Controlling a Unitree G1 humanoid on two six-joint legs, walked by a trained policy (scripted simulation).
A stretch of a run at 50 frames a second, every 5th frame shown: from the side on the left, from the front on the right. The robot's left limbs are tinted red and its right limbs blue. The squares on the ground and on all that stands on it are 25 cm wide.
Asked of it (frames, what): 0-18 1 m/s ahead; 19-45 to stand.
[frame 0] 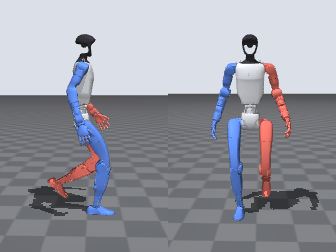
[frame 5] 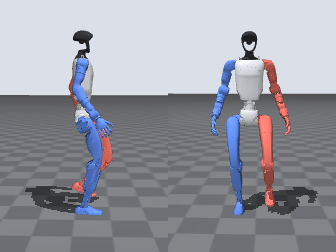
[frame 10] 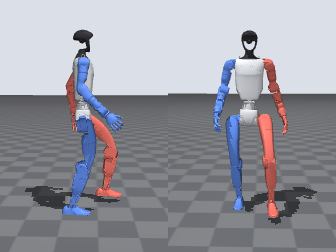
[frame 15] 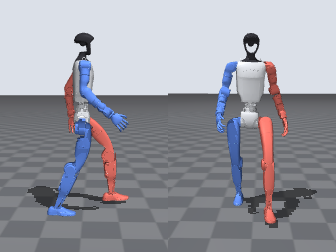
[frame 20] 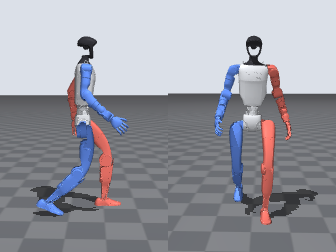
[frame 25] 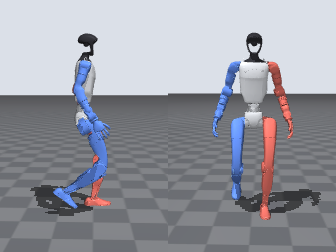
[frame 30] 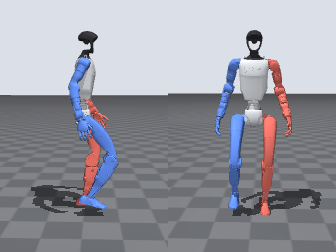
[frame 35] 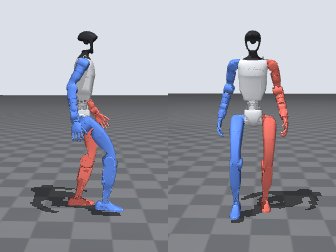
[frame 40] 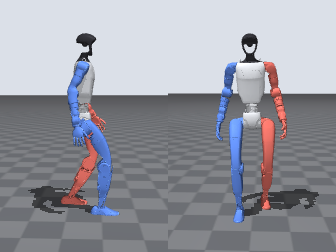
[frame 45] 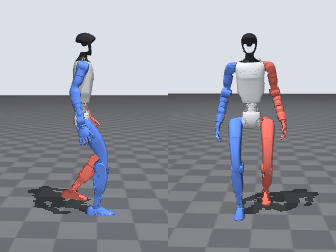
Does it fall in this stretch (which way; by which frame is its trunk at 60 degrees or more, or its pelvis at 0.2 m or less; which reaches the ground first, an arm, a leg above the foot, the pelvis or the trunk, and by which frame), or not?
no
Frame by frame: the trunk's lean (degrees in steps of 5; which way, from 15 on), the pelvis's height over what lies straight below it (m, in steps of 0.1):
0: 5, 0.7
5: 0, 0.8
10: 0, 0.8
15: 0, 0.8
20: 5, 0.7
25: 5, 0.8
30: 5, 0.8
35: 5, 0.8
40: 5, 0.8
45: 5, 0.8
